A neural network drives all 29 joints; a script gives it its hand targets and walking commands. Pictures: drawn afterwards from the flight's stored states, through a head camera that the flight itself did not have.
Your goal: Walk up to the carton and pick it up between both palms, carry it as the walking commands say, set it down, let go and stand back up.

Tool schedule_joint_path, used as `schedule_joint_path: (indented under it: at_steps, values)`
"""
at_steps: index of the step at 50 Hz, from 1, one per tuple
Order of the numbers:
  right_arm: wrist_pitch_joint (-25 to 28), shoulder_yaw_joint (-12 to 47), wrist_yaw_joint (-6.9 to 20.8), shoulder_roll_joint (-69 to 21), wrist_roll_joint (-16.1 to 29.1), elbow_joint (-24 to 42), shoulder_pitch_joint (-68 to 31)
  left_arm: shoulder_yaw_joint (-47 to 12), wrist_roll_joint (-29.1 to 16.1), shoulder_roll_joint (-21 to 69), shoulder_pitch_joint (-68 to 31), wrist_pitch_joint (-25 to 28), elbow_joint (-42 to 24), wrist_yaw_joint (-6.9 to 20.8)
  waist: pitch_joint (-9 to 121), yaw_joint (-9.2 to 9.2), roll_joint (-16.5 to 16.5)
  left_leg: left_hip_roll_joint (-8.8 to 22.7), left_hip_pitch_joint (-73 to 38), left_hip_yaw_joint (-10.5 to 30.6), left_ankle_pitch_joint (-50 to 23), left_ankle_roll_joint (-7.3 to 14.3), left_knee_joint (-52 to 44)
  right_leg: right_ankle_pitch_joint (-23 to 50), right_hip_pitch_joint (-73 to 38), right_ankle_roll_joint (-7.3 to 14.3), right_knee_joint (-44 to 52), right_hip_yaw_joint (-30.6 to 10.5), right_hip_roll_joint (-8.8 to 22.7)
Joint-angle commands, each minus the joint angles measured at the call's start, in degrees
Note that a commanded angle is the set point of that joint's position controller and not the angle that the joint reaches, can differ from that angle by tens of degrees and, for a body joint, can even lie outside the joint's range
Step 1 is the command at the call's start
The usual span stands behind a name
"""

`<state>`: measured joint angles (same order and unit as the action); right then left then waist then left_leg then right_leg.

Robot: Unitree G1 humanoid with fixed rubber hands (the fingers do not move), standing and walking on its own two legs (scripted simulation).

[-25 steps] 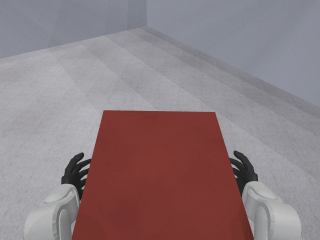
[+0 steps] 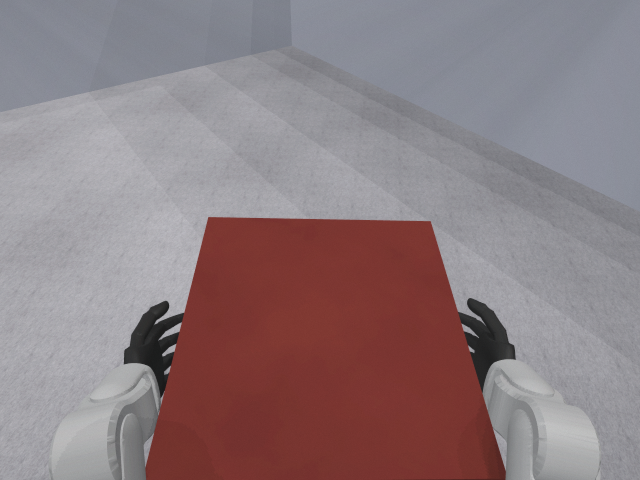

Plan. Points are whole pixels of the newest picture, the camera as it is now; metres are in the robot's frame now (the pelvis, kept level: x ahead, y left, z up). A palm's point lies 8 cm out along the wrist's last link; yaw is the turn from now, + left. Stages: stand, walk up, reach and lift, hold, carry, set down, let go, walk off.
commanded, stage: carry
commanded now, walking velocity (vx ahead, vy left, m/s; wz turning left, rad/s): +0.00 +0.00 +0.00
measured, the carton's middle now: (318, 370) +0.27 +0.00 +0.02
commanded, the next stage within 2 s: hold in 1.78 s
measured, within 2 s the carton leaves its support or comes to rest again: neither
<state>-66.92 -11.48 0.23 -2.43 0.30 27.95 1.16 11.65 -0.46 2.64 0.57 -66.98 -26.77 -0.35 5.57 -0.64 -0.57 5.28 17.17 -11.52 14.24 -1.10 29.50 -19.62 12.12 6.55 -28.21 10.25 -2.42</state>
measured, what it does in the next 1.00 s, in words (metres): stands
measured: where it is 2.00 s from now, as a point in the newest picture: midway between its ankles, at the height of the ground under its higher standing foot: outside the picture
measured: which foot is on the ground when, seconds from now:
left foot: down 0.00-1.00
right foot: down 0.00-1.00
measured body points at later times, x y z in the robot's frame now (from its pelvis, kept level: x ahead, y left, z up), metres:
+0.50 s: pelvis +0.00 -0.01 +0.00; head +0.00 -0.01 +0.45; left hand +0.27 +0.18 +0.06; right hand +0.27 -0.20 +0.06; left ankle +0.01 +0.13 -0.73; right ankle -0.04 -0.03 -0.73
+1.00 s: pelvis -0.01 +0.00 +0.00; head -0.02 +0.00 +0.45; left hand +0.27 +0.19 +0.04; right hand +0.26 -0.19 +0.04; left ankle +0.01 +0.13 -0.73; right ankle -0.04 -0.03 -0.73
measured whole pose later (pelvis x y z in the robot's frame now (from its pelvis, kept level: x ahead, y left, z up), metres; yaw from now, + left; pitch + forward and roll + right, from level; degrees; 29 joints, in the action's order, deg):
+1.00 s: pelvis -0.01 +0.00 +0.00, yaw -1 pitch +3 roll +1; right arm -49.2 -10.6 2.4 -0.9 -4.0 6.0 -4.0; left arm 10.8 4.2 1.6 -3.9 -49.3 -5.6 1.6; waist 5.4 -0.3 -0.6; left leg 5.6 17.6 -12.2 14.3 -1.0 30.0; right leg -19.4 13.2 6.2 -29.2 9.7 -2.3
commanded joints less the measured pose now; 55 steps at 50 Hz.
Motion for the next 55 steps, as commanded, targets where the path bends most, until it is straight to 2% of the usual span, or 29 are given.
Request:
schedule_joint_path:
  at_steps: [1, 15, 25, 55]
  values:
    - [1.0, 44.2, 3.7, -39.8, 12.5, 7.7, -23.7, -43.5, -12.0, 39.4, -24.4, 1.5, -8.3, 5.1, 9.8, 0.20, -1.2, 3.7, -5.7, 4.5, -9.6, 1.6, -0.5, 33.0, -2.8, -3.2, 4.6, -9.5, 12.2]
    - [7.0, 40.7, 4.6, -39.1, 9.8, 0.5, -26.2, -40.4, -9.6, 39.1, -26.3, 7.1, -1.6, 5.9, 10.8, 0.35, -1.3, 3.3, -6.1, 3.9, -10.0, 1.1, -0.2, 37.9, -4.7, -3.7, 3.5, -9.1, 11.9]
    - [11.5, 38.2, 4.8, -37.3, 8.1, -3.9, -26.8, -37.8, -7.9, 37.4, -26.7, 11.4, 2.7, 6.0, 11.8, 0.42, -1.1, 3.4, -6.0, 3.7, -10.1, 0.9, -0.4, 38.5, -5.2, -3.9, 3.0, -9.1, 11.4]
    - [21.5, 31.7, 5.3, -32.4, 3.3, -15.0, -28.8, -31.8, -3.1, 33.0, -28.4, 21.4, 14.3, 6.4, 12.3, 0.48, -0.5, 3.8, -5.3, 4.0, -9.7, 1.1, -0.8, 27.1, -1.7, -4.9, 3.6, -9.8, 10.8]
